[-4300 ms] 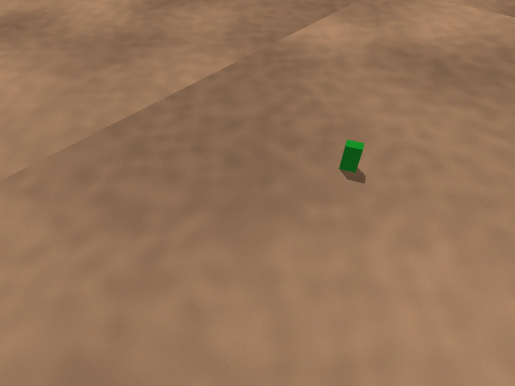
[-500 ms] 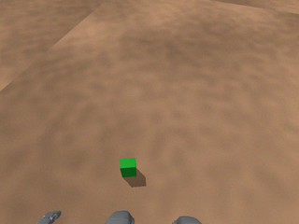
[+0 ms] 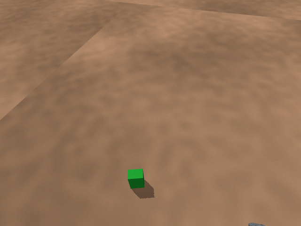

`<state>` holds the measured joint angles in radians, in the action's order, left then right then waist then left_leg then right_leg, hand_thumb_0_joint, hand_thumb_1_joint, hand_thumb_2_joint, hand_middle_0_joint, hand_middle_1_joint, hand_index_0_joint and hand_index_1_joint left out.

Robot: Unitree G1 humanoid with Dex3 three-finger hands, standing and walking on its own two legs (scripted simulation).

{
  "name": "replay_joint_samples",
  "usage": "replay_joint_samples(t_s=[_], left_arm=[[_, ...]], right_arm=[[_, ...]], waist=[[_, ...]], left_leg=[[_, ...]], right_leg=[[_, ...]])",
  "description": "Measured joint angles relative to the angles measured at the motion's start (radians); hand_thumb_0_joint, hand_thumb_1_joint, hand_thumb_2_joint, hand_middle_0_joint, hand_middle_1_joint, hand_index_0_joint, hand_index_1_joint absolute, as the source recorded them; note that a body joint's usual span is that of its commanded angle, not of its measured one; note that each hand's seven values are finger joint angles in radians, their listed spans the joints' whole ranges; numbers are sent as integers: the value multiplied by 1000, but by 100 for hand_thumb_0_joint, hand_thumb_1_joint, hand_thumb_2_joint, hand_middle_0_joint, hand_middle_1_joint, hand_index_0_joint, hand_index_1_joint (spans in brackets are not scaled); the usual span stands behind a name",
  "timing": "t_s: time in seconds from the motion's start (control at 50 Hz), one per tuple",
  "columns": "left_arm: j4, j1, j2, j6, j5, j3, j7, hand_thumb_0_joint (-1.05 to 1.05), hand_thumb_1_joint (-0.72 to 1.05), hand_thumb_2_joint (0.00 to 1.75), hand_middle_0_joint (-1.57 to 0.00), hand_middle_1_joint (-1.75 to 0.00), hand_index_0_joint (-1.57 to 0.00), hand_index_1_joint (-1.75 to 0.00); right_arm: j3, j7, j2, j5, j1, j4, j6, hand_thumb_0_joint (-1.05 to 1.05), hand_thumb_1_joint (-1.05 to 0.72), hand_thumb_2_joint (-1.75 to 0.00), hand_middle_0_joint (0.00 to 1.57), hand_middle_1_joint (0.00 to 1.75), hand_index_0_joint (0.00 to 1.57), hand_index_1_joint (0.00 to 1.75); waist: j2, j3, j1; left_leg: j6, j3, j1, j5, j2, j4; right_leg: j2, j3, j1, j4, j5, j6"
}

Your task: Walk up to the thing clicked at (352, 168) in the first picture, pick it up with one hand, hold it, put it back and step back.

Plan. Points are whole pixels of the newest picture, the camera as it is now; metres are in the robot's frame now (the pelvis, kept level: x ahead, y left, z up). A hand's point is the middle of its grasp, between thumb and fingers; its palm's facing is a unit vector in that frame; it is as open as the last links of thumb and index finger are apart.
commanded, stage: walk up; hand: left
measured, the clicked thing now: (136, 179) +0.48 +0.15 -0.69
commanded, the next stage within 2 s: none
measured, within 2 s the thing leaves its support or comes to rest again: neither
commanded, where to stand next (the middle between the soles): +0.10 -0.01 m, yaw -1 degrees
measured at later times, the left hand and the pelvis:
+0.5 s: hand out of the picture +0.11 +0.25 -0.15, palm faces -0.04 -0.95 -0.32, open 7.4 cm; pelvis +0.02 +0.01 +0.01, yaw +0 degrees
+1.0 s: hand out of the picture +0.09 +0.26 -0.15, palm faces +0.00 -0.94 -0.33, open 7.4 cm; pelvis +0.04 +0.00 +0.00, yaw +0 degrees
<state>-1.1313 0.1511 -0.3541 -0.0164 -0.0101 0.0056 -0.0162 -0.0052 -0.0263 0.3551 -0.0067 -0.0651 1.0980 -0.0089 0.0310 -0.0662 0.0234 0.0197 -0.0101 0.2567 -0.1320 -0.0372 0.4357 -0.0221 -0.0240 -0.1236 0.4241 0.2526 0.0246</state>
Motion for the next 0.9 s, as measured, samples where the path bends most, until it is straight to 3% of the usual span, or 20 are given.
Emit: replay_joint_samples(t_s=[0.38, 0.86, 0.9], left_arm=[[-3, -91, 1, 10, 3, 0, 2, 1, 91, 90, -21, -30, -20, -30], [-24, -52, 8, 14, -3, 7, 4, 1, 91, 90, -21, -30, -20, -30], [-7, -35, 6, 12, -13, 13, -4, 1, 91, 90, -21, -30, -20, -30]], right_arm=[[9, 12, -7, -5, -15, 60, -3, 0, -90, -90, 21, 30, 20, 30], [10, 13, -14, -4, 3, 53, 1, 0, -90, -90, 21, 30, 20, 30], [21, 2, -12, -13, -15, 35, 2, 0, -90, -90, 21, 30, 20, 30]], waist=[[-46, 6, -39], [-25, 12, -21], [-29, 17, -19]], left_leg=[[-10, 14, -42, 18, 15, -78], [-3, 3, -64, 19, 14, -95], [-16, 4, -54, -45, 17, -54]], right_leg=[[-16, 9, 44, -90, -29, 12], [-13, -3, 72, -110, -27, 7], [-16, -2, 65, -78, 15, -6]])
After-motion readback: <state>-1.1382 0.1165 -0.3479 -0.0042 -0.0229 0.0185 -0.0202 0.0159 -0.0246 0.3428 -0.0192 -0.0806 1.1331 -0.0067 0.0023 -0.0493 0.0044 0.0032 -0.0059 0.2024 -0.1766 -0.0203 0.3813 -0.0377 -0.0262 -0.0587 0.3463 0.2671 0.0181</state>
